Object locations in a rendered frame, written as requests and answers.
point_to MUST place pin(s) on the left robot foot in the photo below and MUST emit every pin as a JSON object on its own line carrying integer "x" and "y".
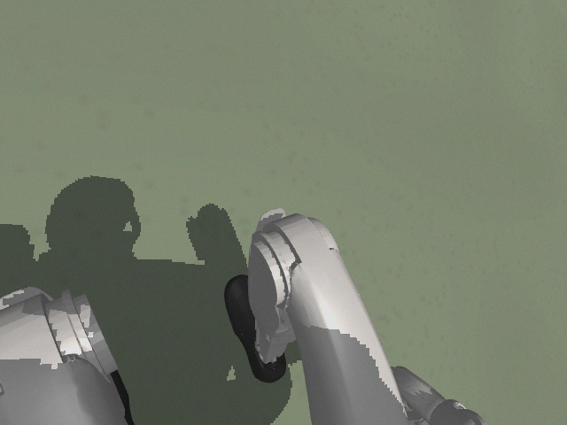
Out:
{"x": 123, "y": 396}

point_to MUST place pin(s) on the right robot arm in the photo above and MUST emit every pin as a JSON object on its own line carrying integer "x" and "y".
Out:
{"x": 452, "y": 412}

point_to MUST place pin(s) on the right robot foot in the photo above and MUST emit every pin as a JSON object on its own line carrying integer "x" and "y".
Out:
{"x": 243, "y": 323}

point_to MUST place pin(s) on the right robot hand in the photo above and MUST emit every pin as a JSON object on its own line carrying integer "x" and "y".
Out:
{"x": 417, "y": 394}

